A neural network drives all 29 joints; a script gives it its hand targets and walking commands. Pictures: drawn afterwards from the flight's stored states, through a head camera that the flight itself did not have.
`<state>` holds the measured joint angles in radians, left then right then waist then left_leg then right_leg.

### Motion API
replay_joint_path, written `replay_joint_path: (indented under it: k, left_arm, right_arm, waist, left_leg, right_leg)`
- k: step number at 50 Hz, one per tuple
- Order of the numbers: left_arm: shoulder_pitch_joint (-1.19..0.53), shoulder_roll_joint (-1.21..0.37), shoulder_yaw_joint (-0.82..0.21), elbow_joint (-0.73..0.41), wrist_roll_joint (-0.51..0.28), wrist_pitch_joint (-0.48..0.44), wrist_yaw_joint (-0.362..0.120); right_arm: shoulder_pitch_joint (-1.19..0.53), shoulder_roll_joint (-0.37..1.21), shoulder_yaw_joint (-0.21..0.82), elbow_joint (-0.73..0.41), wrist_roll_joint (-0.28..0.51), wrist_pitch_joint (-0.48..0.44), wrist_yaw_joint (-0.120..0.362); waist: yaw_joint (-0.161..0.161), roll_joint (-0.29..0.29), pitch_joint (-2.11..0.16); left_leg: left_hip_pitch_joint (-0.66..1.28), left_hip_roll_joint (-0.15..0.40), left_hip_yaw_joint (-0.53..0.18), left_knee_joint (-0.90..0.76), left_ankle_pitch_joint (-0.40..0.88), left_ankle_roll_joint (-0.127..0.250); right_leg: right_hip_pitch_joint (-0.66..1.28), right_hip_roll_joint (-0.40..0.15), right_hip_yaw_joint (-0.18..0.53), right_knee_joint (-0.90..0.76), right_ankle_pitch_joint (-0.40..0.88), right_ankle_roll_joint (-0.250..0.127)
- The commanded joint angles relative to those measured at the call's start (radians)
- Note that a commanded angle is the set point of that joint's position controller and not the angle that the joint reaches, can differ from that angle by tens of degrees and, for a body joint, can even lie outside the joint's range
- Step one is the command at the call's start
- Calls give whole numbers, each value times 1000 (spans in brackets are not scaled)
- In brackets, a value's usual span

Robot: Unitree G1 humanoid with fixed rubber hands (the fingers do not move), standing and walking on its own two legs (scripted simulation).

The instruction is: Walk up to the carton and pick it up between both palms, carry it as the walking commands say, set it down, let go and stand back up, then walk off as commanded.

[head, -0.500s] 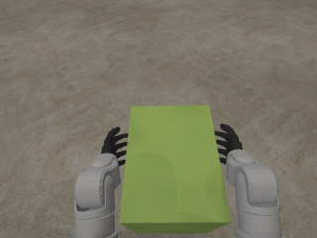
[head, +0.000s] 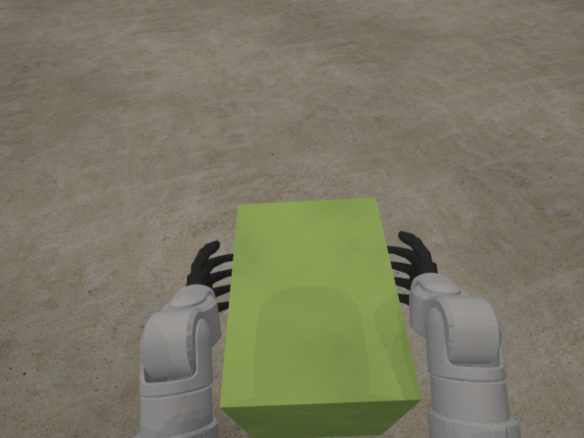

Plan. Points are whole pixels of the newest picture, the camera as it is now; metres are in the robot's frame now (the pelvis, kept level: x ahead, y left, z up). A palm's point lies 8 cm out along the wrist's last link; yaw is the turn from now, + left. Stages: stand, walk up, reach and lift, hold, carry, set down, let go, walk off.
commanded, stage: carry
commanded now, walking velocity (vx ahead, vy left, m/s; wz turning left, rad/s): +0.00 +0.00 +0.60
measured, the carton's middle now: (312, 324) +0.28 +0.00 +0.00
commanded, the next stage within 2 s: none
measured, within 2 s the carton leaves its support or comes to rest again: neither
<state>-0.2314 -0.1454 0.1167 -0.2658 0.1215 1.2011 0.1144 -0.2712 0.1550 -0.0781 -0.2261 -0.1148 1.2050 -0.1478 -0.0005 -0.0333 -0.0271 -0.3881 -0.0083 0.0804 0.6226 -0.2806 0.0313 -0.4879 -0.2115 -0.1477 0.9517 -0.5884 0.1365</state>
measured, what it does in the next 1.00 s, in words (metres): walks backwards, turning left: right foot, then left foot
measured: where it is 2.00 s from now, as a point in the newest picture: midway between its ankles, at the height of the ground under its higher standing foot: outside the picture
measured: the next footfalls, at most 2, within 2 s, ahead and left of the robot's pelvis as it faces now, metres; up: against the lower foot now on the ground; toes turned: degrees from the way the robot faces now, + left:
right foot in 0.28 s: +0.01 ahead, -0.10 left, +0.00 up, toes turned +2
left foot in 0.68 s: -0.08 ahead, +0.21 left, +0.00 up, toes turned +22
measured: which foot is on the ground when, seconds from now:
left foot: down 0.00-0.30, up 0.32-0.66, down 0.68-0.98, up 1.00-1.00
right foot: up 0.00-0.26, down 0.28-0.68, up 0.70-0.96, down 0.98-1.00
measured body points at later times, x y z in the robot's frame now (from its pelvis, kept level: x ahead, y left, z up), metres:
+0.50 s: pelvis -0.06 +0.01 +0.02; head -0.05 -0.02 +0.47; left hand +0.20 +0.20 +0.10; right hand +0.26 -0.07 +0.09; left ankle -0.08 +0.16 -0.65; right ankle -0.03 -0.10 -0.72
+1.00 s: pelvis -0.16 +0.10 +0.00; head -0.14 +0.08 +0.45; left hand +0.09 +0.32 +0.09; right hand +0.17 +0.05 +0.08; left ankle -0.12 +0.19 -0.72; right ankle -0.13 +0.02 -0.73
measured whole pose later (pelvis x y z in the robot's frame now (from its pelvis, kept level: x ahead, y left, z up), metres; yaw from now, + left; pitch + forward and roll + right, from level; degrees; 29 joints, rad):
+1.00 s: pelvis -0.16 +0.10 +0.00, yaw +16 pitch +3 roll +1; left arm -0.25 -0.15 0.10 -0.26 0.10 1.20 0.13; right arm -0.25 0.15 -0.08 -0.28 -0.13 1.21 -0.14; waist 0.03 0.02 -0.05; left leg -0.43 -0.03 0.13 0.58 -0.20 0.06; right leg -0.34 -0.05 -0.15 0.61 -0.32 -0.02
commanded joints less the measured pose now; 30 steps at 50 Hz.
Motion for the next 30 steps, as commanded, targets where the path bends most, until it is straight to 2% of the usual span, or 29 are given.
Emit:
replay_joint_path:
  k: [1, 2, 3, 5, 7, 10, 12, 13, 14, 15, 16, 17, 18, 19, 21, 22, 25, 30]
  left_arm:
    - [-520, -1042, -755, -99, -459, -18, -259]
    - [-536, -1053, -759, -123, -472, -22, -259]
    - [-542, -1056, -765, -139, -486, -24, -258]
    - [-519, -1047, -771, -148, -496, -19, -256]
    - [-481, -1030, -761, -136, -491, -11, -256]
    - [-438, -1014, -737, -99, -472, -3, -258]
    - [-415, -1011, -717, -72, -457, -1, -259]
    - [-404, -1013, -708, -56, -449, -1, -259]
    - [-398, -1016, -704, -42, -442, -2, -260]
    - [-394, -1009, -695, -18, -433, -2, -260]
    - [-352, -1002, -668, 20, -419, -7, -265]
    - [-407, -1009, -676, -13, -433, -2, -269]
    - [-429, -1016, -673, -19, -432, -1, -272]
    - [-450, -1011, -671, -36, -431, -5, -271]
    - [-461, -1008, -672, -47, -429, -9, -269]
    - [-452, -996, -659, -38, -422, -5, -269]
    - [-423, -977, -641, -17, -415, 7, -271]
    - [-423, -975, -652, -5, -409, 11, -271]
  right_arm:
    - [-393, 996, 645, -98, 418, -11, 296]
    - [-400, 1004, 644, -124, 413, -17, 294]
    - [-407, 1003, 643, -146, 410, -21, 289]
    - [-379, 989, 643, -161, 396, -21, 280]
    - [-348, 973, 649, -159, 387, -16, 274]
    - [-338, 956, 663, -153, 385, -8, 276]
    - [-356, 949, 674, -150, 391, -4, 280]
    - [-371, 946, 678, -147, 395, -2, 282]
    - [-386, 945, 683, -142, 401, 1, 284]
    - [-390, 949, 686, -128, 405, 6, 289]
    - [-440, 937, 700, -156, 414, 12, 292]
    - [-472, 960, 710, -139, 429, 8, 291]
    - [-478, 975, 713, -125, 441, 9, 296]
    - [-493, 983, 719, -134, 454, 5, 298]
    - [-493, 993, 733, -133, 465, 4, 293]
    - [-491, 985, 736, -132, 463, 6, 288]
    - [-460, 975, 722, -121, 445, 10, 275]
    - [-464, 983, 710, -100, 441, 16, 275]
  waist:
    - [-17, 199, -362]
    - [-15, 189, -374]
    - [-16, 174, -384]
    - [-17, 171, -387]
    - [-18, 176, -386]
    - [-18, 194, -384]
    - [-9, 195, -380]
    - [1, 186, -385]
    - [8, 144, -396]
    - [11, -29, -366]
    - [15, -329, -300]
    - [7, -168, -259]
    - [7, -38, -243]
    - [4, -3, -230]
    - [5, -101, -237]
    - [8, -138, -244]
    - [12, -184, -269]
    - [20, -267, -291]
  left_leg:
    - [373, 268, -275, -113, 848, 123]
    - [338, 241, -249, -125, 702, 114]
    - [319, 230, -253, -143, 573, 117]
    - [303, 238, -302, -184, 414, 132]
    - [285, 250, -350, -206, 373, 142]
    - [245, 243, -389, -217, 397, 136]
    - [211, 214, -388, -201, 410, 117]
    - [168, 187, -370, -176, 395, 88]
    - [67, 155, -335, -133, 323, 41]
    - [-124, 66, -253, -1, 147, -22]
    - [-316, -49, -77, 262, -235, -52]
    - [-321, 37, -86, 462, -313, -55]
    - [-304, 51, -112, 523, -247, -58]
    - [-298, 66, -113, 551, -165, -72]
    - [-291, 59, -83, 505, -97, -97]
    - [-270, 44, -59, 461, -104, -105]
    - [-205, 22, -15, 328, -154, -107]
    - [-53, -4, 32, 38, -124, -84]
  right_leg:
    - [-152, 53, 85, 188, 6, 4]
    - [-128, 65, 85, 176, 60, -5]
    - [-117, 82, 79, 159, 88, -11]
    - [-105, 104, 83, 100, 105, -24]
    - [-69, 125, 88, 20, 109, -38]
    - [29, 168, 82, -129, 109, -59]
    - [135, 197, 56, -303, 147, -69]
    - [231, 197, 39, -439, 212, -73]
    - [378, 138, 64, -552, 291, -83]
    - [494, -34, 250, -653, 256, -141]
    - [443, -343, 523, -703, 469, -289]
    - [388, -350, 445, -659, 613, -326]
    - [354, -296, 370, -632, 657, -309]
    - [348, -237, 285, -615, 653, -275]
    - [384, -154, 165, -560, 749, -226]
    - [393, -138, 142, -537, 809, -220]
    - [428, -158, 149, -513, 934, -238]
    - [414, -173, 123, -507, 891, -221]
